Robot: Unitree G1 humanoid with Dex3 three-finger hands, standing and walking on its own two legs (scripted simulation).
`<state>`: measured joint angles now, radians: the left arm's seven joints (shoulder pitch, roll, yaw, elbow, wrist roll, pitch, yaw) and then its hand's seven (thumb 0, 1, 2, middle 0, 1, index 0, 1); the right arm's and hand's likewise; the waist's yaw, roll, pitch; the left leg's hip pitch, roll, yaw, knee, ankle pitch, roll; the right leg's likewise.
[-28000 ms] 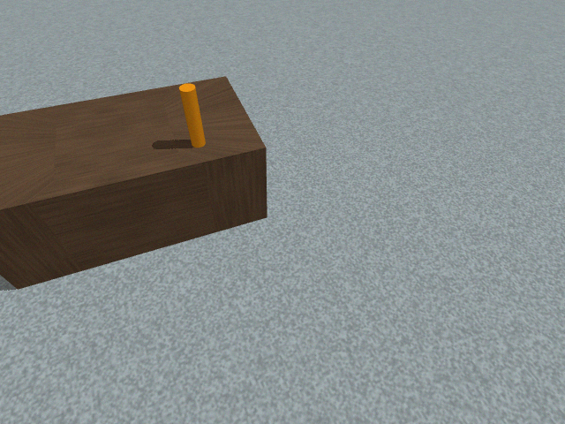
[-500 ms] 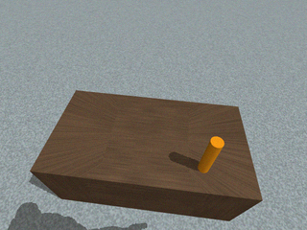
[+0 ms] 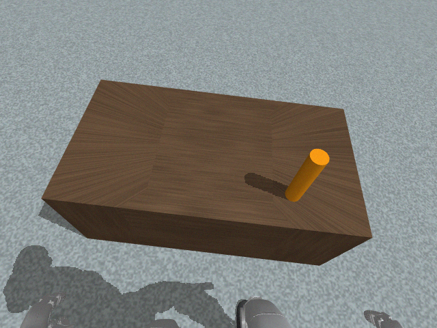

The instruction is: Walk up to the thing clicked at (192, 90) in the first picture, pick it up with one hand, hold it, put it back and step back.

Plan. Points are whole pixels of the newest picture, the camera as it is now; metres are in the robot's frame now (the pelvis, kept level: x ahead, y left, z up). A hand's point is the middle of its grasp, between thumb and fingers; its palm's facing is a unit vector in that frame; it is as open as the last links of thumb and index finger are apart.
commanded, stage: step back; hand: right
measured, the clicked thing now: (304, 178) +0.50 -0.30 -0.22
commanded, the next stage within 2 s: none
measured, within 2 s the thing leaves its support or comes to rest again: neither
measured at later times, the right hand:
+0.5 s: hand out of the picture +0.01 -0.27 -0.15, palm faces +0.07 +0.93 -0.36, open 7.4 cm
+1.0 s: hand out of the picture -0.11 -0.25 -0.11, palm faces -0.01 +0.89 -0.45, open 7.4 cm
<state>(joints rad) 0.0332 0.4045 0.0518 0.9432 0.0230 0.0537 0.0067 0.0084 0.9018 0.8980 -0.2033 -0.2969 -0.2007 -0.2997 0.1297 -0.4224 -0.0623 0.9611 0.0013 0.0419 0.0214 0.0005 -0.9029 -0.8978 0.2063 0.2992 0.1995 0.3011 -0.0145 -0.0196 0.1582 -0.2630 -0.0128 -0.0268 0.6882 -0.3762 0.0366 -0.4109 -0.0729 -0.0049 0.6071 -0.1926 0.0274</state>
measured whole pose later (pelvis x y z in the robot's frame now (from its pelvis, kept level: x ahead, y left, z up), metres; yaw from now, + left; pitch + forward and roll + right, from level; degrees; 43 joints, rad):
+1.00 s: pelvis -0.19 +0.02 +0.02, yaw -4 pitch -1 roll -2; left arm 0.18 0.41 0.10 0.81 0.02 0.08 0.01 0.01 0.90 0.90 -0.20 -0.30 -0.20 -0.30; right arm 0.16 -0.35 -0.03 0.85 -0.03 0.02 -0.01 0.00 -0.90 -0.90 0.21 0.30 0.20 0.30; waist 0.03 -0.06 0.17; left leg -0.30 0.03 -0.02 0.54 -0.22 0.02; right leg -0.45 0.14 0.20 1.25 -0.47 0.02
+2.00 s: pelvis -0.53 -0.05 +0.00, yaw -5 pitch -1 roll +0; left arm 0.21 0.40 0.07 0.89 0.01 0.03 0.02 0.01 0.90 0.90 -0.20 -0.30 -0.20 -0.30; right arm 0.07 -0.40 -0.04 0.80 -0.04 0.06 0.00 0.00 -0.90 -0.90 0.21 0.30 0.20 0.30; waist 0.05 0.01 0.16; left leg -0.43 0.06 0.03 0.66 -0.20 0.00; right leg -0.20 0.01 0.05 0.66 -0.44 0.02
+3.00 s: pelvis -0.54 -0.03 +0.01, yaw +0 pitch -2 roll +0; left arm 0.15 0.39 0.04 1.00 0.00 -0.01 0.01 0.01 0.90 0.90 -0.20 -0.30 -0.20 -0.30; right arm 0.12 -0.34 -0.03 1.02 -0.02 0.01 0.00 0.00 -0.90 -0.90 0.21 0.30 0.20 0.30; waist 0.04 0.00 0.09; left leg -0.29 0.04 0.00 0.63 -0.30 -0.02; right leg -0.23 -0.02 0.00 0.63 -0.36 0.02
